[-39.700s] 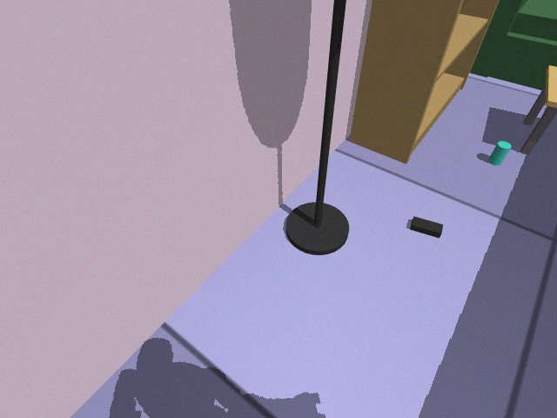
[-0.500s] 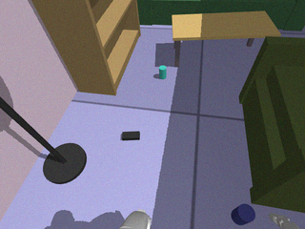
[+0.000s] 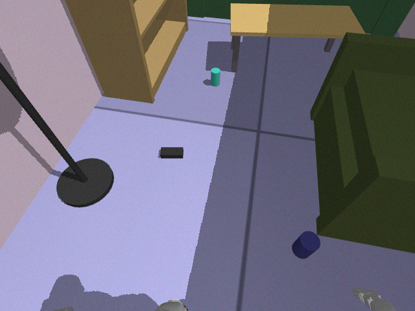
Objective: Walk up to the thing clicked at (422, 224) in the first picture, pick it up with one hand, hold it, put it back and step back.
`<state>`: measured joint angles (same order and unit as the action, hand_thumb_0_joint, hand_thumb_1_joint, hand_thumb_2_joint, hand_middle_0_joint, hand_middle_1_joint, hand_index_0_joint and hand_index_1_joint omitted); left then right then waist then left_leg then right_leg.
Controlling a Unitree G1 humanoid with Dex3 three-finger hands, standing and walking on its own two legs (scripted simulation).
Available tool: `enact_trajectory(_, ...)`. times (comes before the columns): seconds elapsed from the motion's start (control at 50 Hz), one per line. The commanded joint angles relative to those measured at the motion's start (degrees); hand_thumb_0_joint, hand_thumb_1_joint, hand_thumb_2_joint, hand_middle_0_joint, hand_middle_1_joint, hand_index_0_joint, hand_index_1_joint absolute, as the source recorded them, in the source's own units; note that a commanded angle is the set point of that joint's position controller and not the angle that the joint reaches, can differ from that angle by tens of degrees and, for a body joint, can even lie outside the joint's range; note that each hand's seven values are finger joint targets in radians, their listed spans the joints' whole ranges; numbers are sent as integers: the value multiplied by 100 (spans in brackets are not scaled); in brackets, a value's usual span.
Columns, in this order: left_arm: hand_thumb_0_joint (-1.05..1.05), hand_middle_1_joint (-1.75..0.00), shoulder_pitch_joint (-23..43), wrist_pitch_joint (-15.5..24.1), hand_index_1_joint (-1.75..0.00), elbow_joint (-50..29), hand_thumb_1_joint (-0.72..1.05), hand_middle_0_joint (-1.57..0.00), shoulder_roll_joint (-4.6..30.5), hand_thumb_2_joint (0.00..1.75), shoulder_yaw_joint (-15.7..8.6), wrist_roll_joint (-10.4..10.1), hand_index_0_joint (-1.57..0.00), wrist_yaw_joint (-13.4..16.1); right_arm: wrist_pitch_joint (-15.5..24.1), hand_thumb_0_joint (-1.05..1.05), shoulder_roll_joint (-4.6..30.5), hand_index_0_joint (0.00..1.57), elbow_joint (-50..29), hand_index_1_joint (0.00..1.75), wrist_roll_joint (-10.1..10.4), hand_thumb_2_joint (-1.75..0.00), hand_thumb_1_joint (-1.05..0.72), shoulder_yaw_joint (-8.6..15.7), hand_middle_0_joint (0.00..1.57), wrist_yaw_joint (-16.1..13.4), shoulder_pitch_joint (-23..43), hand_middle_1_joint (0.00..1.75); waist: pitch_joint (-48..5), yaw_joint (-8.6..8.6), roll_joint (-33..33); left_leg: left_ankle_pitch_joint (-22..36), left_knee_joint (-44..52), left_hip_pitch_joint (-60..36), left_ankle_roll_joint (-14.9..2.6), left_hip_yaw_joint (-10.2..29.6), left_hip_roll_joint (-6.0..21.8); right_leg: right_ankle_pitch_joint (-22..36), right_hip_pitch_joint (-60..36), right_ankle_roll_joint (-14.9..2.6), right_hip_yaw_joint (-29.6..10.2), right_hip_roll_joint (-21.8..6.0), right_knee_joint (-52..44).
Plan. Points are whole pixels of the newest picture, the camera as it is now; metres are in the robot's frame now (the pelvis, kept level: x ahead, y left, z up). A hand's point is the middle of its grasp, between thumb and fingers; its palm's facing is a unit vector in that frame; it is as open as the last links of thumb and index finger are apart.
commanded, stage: step back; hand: left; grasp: from above
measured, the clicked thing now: (172, 152) +1.00 +0.23 -0.74
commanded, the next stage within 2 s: stand in 1.22 s
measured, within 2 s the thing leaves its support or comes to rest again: neither
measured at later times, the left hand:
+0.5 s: hand out of the picture -0.06 +0.28 -0.14, palm faces +0.06 -0.91 -0.41, open 7.3 cm
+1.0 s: hand out of the picture -0.01 +0.28 -0.15, palm faces +0.06 -0.93 -0.36, open 7.3 cm
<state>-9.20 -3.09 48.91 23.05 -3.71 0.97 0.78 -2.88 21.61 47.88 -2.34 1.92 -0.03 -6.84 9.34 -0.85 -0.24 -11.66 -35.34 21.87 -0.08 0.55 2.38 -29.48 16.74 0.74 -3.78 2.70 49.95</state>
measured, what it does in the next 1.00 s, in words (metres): steps on the spot: right foot, then left foot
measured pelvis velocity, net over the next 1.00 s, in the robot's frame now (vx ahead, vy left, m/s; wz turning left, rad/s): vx -0.05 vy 0.01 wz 0.06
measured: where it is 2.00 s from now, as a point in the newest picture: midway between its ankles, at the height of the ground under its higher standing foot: outside the picture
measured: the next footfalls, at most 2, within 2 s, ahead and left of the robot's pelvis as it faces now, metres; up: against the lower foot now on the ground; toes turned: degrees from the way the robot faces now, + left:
right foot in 0.04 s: -0.02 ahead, -0.12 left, +0.00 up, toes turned +3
left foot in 0.36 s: -0.05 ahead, +0.13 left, +0.00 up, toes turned +2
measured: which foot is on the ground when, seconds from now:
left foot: down 0.00-0.08, up 0.10-0.34, down 0.36-0.60, up 0.62-0.82, down 0.84-1.00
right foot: up 0.00-0.02, down 0.04-1.00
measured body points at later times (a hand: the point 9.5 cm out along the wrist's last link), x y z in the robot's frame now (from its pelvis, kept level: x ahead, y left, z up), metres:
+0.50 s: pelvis -0.10 -0.01 +0.01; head -0.09 -0.01 +0.46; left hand -0.06 +0.32 -0.11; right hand -0.02 -0.31 -0.12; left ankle -0.09 +0.13 -0.72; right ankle -0.07 -0.12 -0.71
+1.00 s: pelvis -0.05 +0.01 +0.01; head -0.04 +0.02 +0.46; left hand -0.01 +0.33 -0.13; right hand +0.05 -0.29 -0.11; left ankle -0.03 +0.14 -0.72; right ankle -0.06 -0.12 -0.72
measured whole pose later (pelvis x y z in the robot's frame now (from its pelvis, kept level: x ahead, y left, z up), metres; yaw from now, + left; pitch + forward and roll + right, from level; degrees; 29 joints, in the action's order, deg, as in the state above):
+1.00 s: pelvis -0.05 +0.01 +0.01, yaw +3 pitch -2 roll -1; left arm -10.3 0.6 59.3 22.2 -1.7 0.5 -0.1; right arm 0.3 19.7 59.4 -1.8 1.6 0.6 -8.1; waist 4.3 -1.1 -0.7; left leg -15.5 -33.9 16.1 0.6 -0.3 2.1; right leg -18.2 11.1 0.9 -0.3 -0.6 32.0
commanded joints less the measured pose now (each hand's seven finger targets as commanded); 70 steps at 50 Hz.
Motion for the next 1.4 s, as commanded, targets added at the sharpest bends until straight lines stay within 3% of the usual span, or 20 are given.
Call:
enact_trajectory(0.0,0,-30,-736,298,-30,55,90,-20,838,90,-260,56,-20,42,-26,0,1591,20,-269,30,95,-90,-90,461,20,-63,-30,30,-1590,-101,1144,970,355,-1198,-946,1012,925,1176,-765,-188,591,-14,-2914)
enact_trajectory(0.02,0,-30,-712,345,-30,137,90,-20,1122,90,-351,150,-20,56,-29,0,1342,20,-287,30,112,-90,-90,389,20,-51,-42,30,-1490,-84,648,208,-27,-245,-630,856,608,1323,-1309,-318,-67,-310,-2906)
enact_trajectory(0.04,0,-30,-731,369,-30,55,90,-20,1665,90,-513,208,-20,54,23,0,970,20,-457,30,152,-90,-90,280,20,-39,110,30,-1187,-200,-800,-1220,-888,1223,-186,516,-361,945,-1447,-714,-1963,-1501,-3070)
enact_trajectory(0.06,0,-30,-286,361,-30,-140,90,-20,2209,90,-601,196,-20,67,7,0,1092,20,-456,30,127,-90,-90,370,20,-155,361,30,-904,-427,-1414,-2323,-1989,715,49,861,-496,901,249,-1694,-3074,-2754,-3400)
enact_trajectory(0.14,0,-30,411,447,-30,-251,90,-20,1364,90,-401,153,-20,113,76,0,1202,20,-57,30,190,-90,-90,373,20,-113,-127,30,-591,129,-459,-1383,-2995,558,107,920,-721,2221,163,-1134,-969,-1639,-2656)
enact_trajectory(0.24,0,-30,-228,484,-30,-113,90,-20,1492,90,-488,228,-20,46,199,0,1127,20,-41,30,29,-90,-90,367,20,18,98,30,-611,-378,-965,-1726,-1041,660,166,458,-337,-578,-706,-1147,-1320,-1684,-3003)
enact_trajectory(0.32,0,-30,-2,390,-30,-95,90,-20,1366,90,-342,155,-20,-49,380,0,1006,20,421,30,46,-90,-90,442,20,45,-541,30,-714,13,-758,-890,1392,-1370,-75,-180,-485,-135,176,-873,-727,-1431,-2570)
enact_trajectory(0.34,0,-30,-143,374,-30,-81,90,-20,1103,90,-224,148,-20,-63,431,0,1140,20,519,30,-5,-90,-90,512,20,16,-746,30,-874,141,-304,-823,1574,-2073,-187,394,-227,281,718,-677,-418,-1201,-1906)
enact_trajectory(0.36,0,-30,-67,392,-30,-119,90,-20,738,90,-105,49,-20,-99,467,0,1536,20,475,30,-49,-90,-90,575,20,-3,-688,30,-879,184,836,-2330,2051,-2265,-676,2508,965,71,1746,-198,163,-516,-1151)
enact_trajectory(0.38,0,-30,308,395,-30,-35,90,-20,1123,90,-246,32,-20,-62,469,0,1918,20,412,30,4,-90,-90,601,20,21,-541,30,-619,308,853,-3768,2470,-903,-1343,3266,1732,-362,1240,-157,341,-437,-303)
enact_trajectory(0.4,0,-30,278,423,-30,-25,90,-20,1247,90,-272,51,-20,-94,515,0,1767,20,349,30,8,-90,-90,562,20,30,-274,30,-436,154,520,-3478,2404,-590,-1360,2941,1623,-188,938,-198,62,-530,-36)
enact_trajectory(0.54,0,-30,-572,602,-30,587,90,-20,964,90,-298,99,-20,-89,359,0,1109,20,321,30,67,-90,-90,343,20,67,43,30,-689,-275,588,-1980,837,393,-480,875,474,1116,-1505,-251,415,-179,-2589)
enact_trajectory(0.58,0,-30,-789,665,-30,605,90,-20,1853,90,-495,174,-20,-49,338,0,918,20,235,30,57,-90,-90,320,20,9,76,30,-410,-445,-965,-2289,-1430,1255,-108,398,-544,-2086,-919,-1105,-2870,-2192,-4053)
enact_trajectory(0.6,0,-30,-430,681,-30,396,90,-20,1846,90,-514,161,-20,-46,347,0,1167,20,323,30,33,-90,-90,387,20,-9,-128,30,-114,-286,-483,-2033,-1757,1193,-70,782,-269,-2122,-531,-1413,-3102,-2507,-4062)
enact_trajectory(0.78,0,-30,363,605,-30,220,90,-20,1273,90,-224,44,-20,-72,456,0,867,20,752,30,23,-90,-90,396,20,64,-664,30,-785,166,-677,-408,581,-1162,29,-241,-224,1375,310,-833,-372,-1380,-2620)
enact_trajectory(0.8,0,-30,270,571,-30,213,90,-20,1090,90,-133,33,-20,-77,480,0,919,20,770,30,8,-90,-90,419,20,15,-623,30,-885,203,-433,-75,1003,-1552,-21,-112,-213,1909,415,-691,-208,-1231,-2197)
enact_trajectory(0.84,0,-30,38,509,-30,253,90,-20,637,90,34,-112,-20,-81,556,0,1349,20,644,30,-18,-90,-90,431,20,-63,-286,30,-1110,47,763,-391,1786,-1480,-536,1910,1206,1323,667,-192,266,-440,-1292)
enact_trajectory(0.86,0,-30,10,450,-30,417,90,-20,924,90,-56,-122,-20,-42,544,0,1607,20,598,30,28,-90,-90,442,20,-46,-51,30,-1045,0,745,-954,1820,-679,-1022,2086,1544,138,21,-185,333,-395,-1136)
enact_trajectory(1.02,0,-30,218,569,-30,776,90,-20,1087,90,-45,-89,-20,-1,508,0,1092,20,883,30,140,-90,-90,220,20,-56,324,30,-1354,7,446,1641,978,-1159,-222,463,555,3119,-951,-280,-101,-844,-2289)
enact_trajectory(1.38,0,-30,739,553,-30,1188,90,-20,935,90,115,-57,-20,-12,494,0,964,20,1227,30,201,-90,-90,130,20,5,790,30,-1303,90,50,1631,1643,-1795,-98,342,549,3140,-1261,-91,-67,-1007,-3242)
